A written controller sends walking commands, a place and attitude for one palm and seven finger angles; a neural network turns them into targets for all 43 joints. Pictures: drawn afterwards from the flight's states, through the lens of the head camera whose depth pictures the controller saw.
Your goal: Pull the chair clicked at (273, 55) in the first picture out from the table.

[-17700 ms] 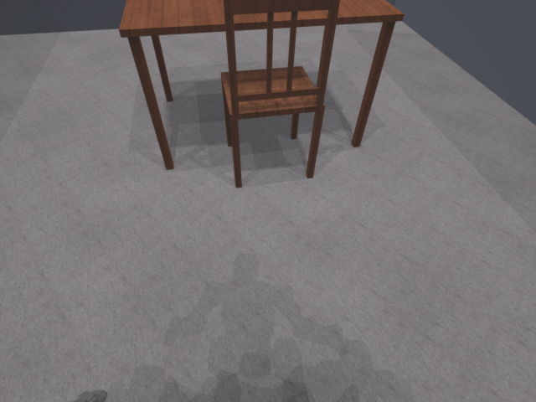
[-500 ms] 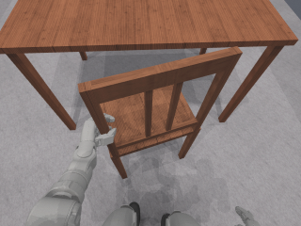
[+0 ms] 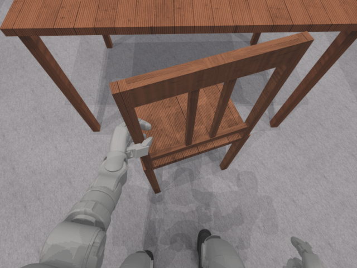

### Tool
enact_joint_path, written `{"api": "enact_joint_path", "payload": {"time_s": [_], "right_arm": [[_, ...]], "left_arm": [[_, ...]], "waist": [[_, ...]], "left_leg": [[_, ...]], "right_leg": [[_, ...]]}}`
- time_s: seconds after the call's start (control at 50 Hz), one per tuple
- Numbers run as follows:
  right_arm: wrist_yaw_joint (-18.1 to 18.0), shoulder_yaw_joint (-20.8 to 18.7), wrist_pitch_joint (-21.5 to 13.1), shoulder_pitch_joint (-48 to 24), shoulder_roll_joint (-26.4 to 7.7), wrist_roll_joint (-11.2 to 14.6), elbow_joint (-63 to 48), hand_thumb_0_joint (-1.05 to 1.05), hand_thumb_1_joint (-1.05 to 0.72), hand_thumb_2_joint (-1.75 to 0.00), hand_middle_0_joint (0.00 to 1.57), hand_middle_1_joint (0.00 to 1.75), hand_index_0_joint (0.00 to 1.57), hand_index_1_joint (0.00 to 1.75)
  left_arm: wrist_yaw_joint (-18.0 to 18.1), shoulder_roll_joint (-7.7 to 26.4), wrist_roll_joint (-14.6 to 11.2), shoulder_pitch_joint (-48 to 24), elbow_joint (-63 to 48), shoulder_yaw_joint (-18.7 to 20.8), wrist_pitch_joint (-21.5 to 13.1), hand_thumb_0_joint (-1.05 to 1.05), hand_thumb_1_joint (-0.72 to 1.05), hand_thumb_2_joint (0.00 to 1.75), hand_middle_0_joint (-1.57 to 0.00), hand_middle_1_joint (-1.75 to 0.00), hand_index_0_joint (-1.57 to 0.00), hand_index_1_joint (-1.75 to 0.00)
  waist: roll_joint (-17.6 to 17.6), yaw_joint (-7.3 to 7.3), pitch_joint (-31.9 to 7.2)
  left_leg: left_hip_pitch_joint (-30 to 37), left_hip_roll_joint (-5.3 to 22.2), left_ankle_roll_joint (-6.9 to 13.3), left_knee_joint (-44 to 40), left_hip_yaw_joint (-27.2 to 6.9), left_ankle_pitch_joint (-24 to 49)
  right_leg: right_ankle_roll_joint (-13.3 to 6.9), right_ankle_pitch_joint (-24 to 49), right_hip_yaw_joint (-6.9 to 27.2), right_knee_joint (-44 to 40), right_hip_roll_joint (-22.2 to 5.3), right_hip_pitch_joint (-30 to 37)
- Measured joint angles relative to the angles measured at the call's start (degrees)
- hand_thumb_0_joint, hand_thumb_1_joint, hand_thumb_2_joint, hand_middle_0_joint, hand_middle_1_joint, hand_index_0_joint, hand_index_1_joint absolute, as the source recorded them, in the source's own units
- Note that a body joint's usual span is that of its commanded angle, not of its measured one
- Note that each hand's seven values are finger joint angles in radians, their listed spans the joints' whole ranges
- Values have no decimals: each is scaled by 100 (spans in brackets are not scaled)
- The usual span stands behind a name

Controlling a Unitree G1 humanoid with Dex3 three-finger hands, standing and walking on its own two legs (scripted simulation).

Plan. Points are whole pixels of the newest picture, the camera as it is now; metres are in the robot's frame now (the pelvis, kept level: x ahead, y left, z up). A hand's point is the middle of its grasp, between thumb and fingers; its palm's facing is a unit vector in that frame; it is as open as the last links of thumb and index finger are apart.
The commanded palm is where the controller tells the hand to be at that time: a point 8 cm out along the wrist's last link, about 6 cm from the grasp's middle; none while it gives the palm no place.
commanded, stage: step backward, pulling the chair out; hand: left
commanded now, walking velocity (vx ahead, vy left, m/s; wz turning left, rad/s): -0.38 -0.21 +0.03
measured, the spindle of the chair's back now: (190, 121) +0.46 -0.04 -0.07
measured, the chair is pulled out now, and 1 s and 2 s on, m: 0.12 0.28 0.40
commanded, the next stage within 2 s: none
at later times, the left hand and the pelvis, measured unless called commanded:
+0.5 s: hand (146, 179) +0.30 +0.08 -0.06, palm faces -0.04 -0.99 -0.16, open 5.8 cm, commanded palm +0.29 +0.13 -0.06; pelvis -0.08 -0.01 -0.01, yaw +2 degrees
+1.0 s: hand (140, 223) +0.21 +0.08 -0.06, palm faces -0.07 -0.98 -0.17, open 5.9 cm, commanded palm +0.21 +0.14 -0.05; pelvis -0.16 -0.01 -0.01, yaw +1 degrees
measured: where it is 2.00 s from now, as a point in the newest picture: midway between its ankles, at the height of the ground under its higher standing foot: outside the picture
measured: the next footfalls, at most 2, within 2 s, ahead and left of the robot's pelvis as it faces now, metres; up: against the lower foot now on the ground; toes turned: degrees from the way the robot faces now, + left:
left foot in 0.48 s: -0.10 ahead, +0.13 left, +0.00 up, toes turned +2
right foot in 0.62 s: +0.02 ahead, -0.13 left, +0.00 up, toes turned -1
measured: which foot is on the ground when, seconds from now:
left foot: down 0.00-0.28, up 0.30-0.46, down 0.48-1.00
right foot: down 0.00-0.52, up 0.54-0.60, down 0.62-1.00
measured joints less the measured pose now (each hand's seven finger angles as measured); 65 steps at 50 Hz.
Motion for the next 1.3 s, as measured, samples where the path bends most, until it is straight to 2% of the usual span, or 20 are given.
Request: {"api": "enact_joint_path", "payload": {"time_s": [0.12,0.2,0.26,0.3,0.4,0.46,0.5,0.56,0.6,0.66,0.7,0.8,0.84,0.88,0.96,1.02,1.08,1.16,1.22,1.3], "right_arm": [[157,111,206,8,477,-108,-470,1,-91,-90,20,30,20,30],[261,230,269,199,783,-188,-439,1,-90,-90,20,30,21,30],[284,297,265,286,885,-166,-236,1,-90,-90,20,30,21,30],[238,235,227,282,845,-77,-103,0,-92,-90,21,30,21,30],[153,144,75,158,439,-40,235,0,-92,-90,21,30,21,30],[89,135,4,178,185,-16,271,0,-92,-90,20,30,21,30],[37,109,-28,196,77,9,251,1,-91,-90,20,30,21,30],[-14,77,9,284,85,-10,59,1,-91,-90,20,30,21,30],[-9,40,14,441,111,-40,-75,1,-91,-90,20,30,20,30],[66,56,2,514,235,-44,-17,1,-91,-90,20,30,20,30],[92,88,-2,419,301,-21,63,1,-91,-90,20,30,20,30],[60,146,-2,244,278,19,160,1,-91,-90,20,30,21,30],[31,177,-10,183,271,18,174,1,-91,-90,20,30,21,30],[1,206,21,195,302,4,96,1,-91,-90,20,30,21,30],[-15,189,34,423,389,-53,-129,1,-91,-90,20,30,21,30],[49,216,-7,483,505,-78,-18,1,-90,-90,20,30,21,30],[74,223,-46,368,541,-53,121,1,-90,-90,20,30,21,30],[33,185,-98,292,400,-26,236,1,-90,-90,20,30,21,30],[-20,179,-129,290,302,-29,255,1,-90,-90,20,30,21,30],[-39,128,-125,459,300,-62,66,1,-91,-90,20,30,21,30]], "left_arm": [[-83,206,160,297,-338,-13,-47,2,60,66,-20,-120,-49,-145],[-118,198,162,554,-399,0,-106,1,60,66,-19,-121,-50,-145],[-123,130,126,577,-245,63,-202,1,59,67,-20,-120,-50,-145],[-100,87,83,546,-95,112,-262,1,58,69,-21,-119,-50,-145],[61,-122,44,222,298,234,-244,3,58,70,-20,-117,-50,-145],[118,-196,37,65,341,147,-101,3,59,69,-18,-118,-50,-145],[126,-184,24,-1,290,14,-19,2,59,68,-16,-118,-50,-145],[77,-74,-33,90,146,-154,41,2,60,67,-14,-119,-50,-145],[26,-104,-51,223,83,-173,28,2,61,67,-14,-118,-49,-145],[-16,-94,-17,288,115,-159,-66,1,60,68,-14,-118,-49,-145],[-19,-53,-6,212,198,-109,-129,1,60,69,-15,-117,-49,-145],[26,-91,-10,-31,384,5,-23,2,60,69,-15,-116,-49,-145],[47,-88,1,-94,355,-27,61,2,60,69,-15,-115,-49,-145],[54,-51,-28,-31,264,-106,111,2,60,68,-14,-115,-48,-144],[-24,-69,-35,256,99,-180,50,1,61,68,-13,-115,-46,-144],[-78,-49,21,318,152,-169,-69,0,60,69,-14,-115,-47,-144],[-64,1,33,238,294,-82,-177,0,59,71,-16,-115,-47,-143],[8,-37,47,133,478,33,-184,0,58,71,-16,-114,-48,-143],[32,-18,59,72,507,0,-107,0,59,70,-15,-114,-47,-142],[-17,54,17,187,421,-101,-72,0,60,70,-14,-115,-46,-143]], "waist": [[-198,-79,13],[-164,-7,-30],[15,74,14],[124,67,-31],[159,-10,-13],[137,-64,-49],[79,-98,-61],[-135,-4,-12],[-31,4,-38],[75,131,-46],[132,111,19],[185,-55,-29],[103,-94,-3],[-34,-55,5],[50,46,-51],[104,191,-51],[171,146,5],[186,2,-70],[57,-49,-84],[18,45,-113]], "left_leg": [[-83,27,84,115,217,79],[-77,123,32,297,208,15],[-106,251,-72,489,88,-44],[-255,270,-32,679,8,-234],[-560,-106,146,1902,-59,-1176],[-210,-112,184,1194,74,-1047],[24,-98,228,490,161,-383],[82,-162,227,306,329,3],[49,-92,208,308,265,-17],[-33,73,115,390,203,-31],[-120,157,78,461,179,41],[-267,9,160,898,34,-830],[-184,-56,201,580,103,-311],[-120,-118,253,351,268,264],[-146,-53,277,343,354,160],[-205,66,208,465,342,133],[-311,139,143,481,297,161],[-402,-4,191,806,163,-575],[-307,-74,264,411,263,346],[-317,-7,310,380,389,368]], "right_leg": [[76,289,211,-162,64,-54],[31,-182,242,239,180,-26],[-79,92,120,220,295,50],[-152,32,42,294,319,-27],[-189,237,-64,123,144,-98],[-150,410,-161,-13,48,-166],[-108,507,-211,-47,-12,-241],[7,141,-11,104,-41,-284],[36,-242,74,436,61,-106],[-32,-110,120,120,261,262],[-102,8,64,13,335,253],[-92,277,-33,-89,246,41],[-39,381,-2,-116,154,-19],[28,421,128,-136,83,-59],[102,-427,253,441,163,-38],[45,-142,293,201,299,315],[-33,-27,246,111,371,263],[-10,157,220,2,297,141],[75,268,281,-20,195,79],[83,-637,368,491,246,0]]}}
